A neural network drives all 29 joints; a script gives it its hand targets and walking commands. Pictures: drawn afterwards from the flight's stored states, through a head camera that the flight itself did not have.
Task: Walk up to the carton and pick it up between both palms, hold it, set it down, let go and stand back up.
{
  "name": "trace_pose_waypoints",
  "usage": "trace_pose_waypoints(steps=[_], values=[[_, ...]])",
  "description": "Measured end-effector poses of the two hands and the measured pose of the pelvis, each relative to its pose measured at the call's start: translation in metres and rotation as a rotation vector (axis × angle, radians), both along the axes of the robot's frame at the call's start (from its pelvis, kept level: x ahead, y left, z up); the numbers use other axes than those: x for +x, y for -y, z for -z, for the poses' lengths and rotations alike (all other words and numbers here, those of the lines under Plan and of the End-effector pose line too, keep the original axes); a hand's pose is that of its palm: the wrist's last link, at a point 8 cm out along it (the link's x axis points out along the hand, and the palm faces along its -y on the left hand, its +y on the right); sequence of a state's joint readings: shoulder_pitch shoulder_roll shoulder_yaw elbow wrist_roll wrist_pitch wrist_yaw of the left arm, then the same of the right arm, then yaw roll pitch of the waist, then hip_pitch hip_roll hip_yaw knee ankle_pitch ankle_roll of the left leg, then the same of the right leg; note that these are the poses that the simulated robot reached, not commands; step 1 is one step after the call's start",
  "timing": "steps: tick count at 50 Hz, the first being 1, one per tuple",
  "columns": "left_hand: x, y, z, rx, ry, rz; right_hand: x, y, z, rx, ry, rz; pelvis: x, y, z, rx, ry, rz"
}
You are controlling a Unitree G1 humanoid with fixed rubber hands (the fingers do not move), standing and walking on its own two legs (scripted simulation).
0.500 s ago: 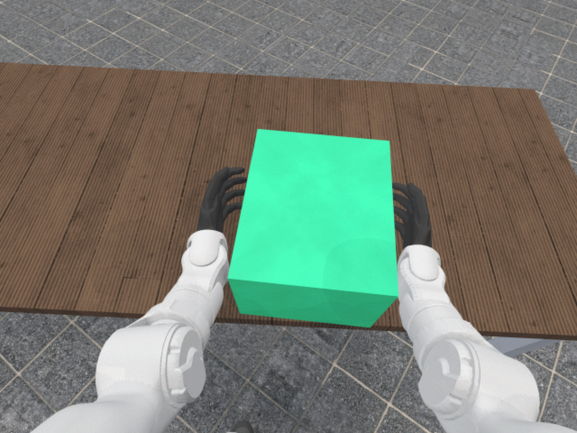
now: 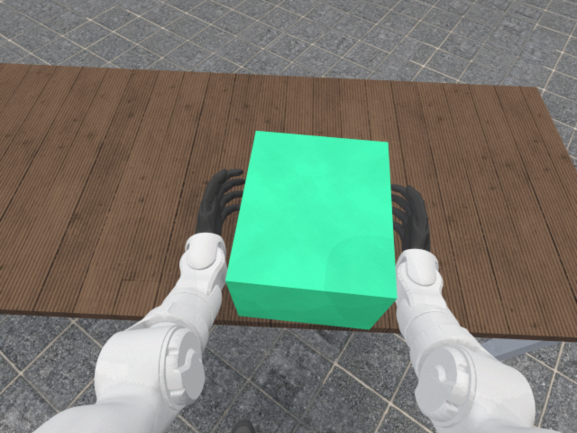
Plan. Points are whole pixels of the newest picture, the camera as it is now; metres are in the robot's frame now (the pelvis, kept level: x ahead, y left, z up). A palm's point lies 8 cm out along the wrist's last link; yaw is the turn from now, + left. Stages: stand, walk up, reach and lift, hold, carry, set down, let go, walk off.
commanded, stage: reach and lift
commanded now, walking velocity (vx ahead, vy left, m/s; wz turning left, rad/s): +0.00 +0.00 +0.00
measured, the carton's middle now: (312, 230) +0.41 -0.01 -0.03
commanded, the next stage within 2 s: none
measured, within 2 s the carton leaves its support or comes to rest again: leaves its support in 0.70 s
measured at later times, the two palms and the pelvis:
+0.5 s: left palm (212, 224) +0.40 +0.14 +0.01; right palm (413, 241) +0.39 -0.16 +0.00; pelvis +0.00 +0.00 +0.00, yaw +0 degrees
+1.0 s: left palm (206, 230) +0.39 +0.14 +0.01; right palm (414, 241) +0.38 -0.15 +0.01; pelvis -0.01 +0.00 +0.00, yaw +0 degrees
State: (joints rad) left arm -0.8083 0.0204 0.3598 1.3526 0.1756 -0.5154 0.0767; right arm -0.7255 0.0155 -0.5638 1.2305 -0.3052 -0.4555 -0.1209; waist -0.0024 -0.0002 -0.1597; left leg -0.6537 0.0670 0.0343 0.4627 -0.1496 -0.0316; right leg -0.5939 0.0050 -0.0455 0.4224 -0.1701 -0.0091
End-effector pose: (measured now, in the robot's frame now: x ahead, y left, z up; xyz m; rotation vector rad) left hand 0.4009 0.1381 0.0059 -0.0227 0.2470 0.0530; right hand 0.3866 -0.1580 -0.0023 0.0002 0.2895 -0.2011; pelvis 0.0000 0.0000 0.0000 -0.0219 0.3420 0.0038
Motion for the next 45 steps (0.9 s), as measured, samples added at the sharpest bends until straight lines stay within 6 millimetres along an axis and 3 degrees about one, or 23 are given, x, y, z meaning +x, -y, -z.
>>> trace_pose_waypoints(steps=[28, 45], values=[[0.000, 0.000, 0.000, -0.004, 0.003, -0.003, 0.000, 0.000, -0.001, -0.008, 0.006, -0.001, 0.000, 0.000, -0.001, -0.001, -0.003, 0.000], [-0.012, -0.004, -0.007, 0.001, 0.078, -0.021, -0.006, -0.004, -0.014, -0.034, 0.084, -0.023, -0.007, 0.000, -0.002, -0.001, -0.005, 0.001]])
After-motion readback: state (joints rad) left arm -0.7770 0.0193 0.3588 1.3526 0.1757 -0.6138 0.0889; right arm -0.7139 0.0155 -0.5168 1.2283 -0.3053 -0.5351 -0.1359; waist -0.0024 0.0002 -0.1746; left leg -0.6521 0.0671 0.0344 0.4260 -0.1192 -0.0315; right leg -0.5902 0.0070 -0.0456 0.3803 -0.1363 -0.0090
